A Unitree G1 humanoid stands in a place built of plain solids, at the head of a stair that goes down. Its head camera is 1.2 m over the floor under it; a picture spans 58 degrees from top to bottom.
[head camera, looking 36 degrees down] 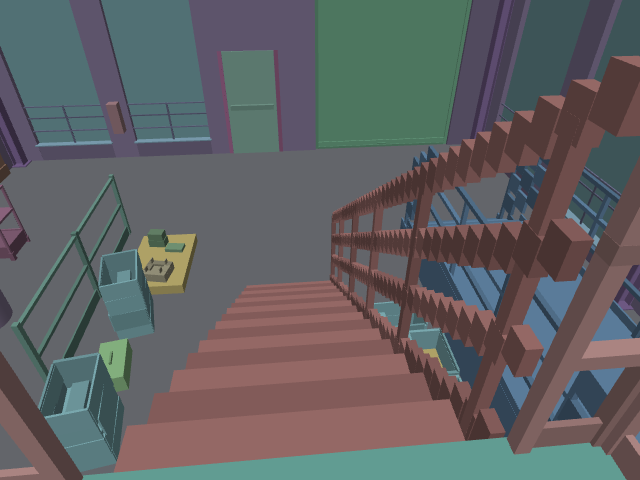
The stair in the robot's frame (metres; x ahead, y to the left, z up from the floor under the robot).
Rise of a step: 0.18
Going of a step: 0.25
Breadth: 1.18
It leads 5 degrees to the left of straight ahead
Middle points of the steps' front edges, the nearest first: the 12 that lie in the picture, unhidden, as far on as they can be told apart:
0.63 0.05 0.00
0.88 0.07 -0.18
1.12 0.10 -0.35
1.37 0.12 -0.53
1.62 0.14 -0.71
1.87 0.16 -0.89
2.12 0.19 -1.06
2.36 0.21 -1.24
2.61 0.23 -1.42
2.86 0.25 -1.60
3.11 0.28 -1.77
3.35 0.30 -1.95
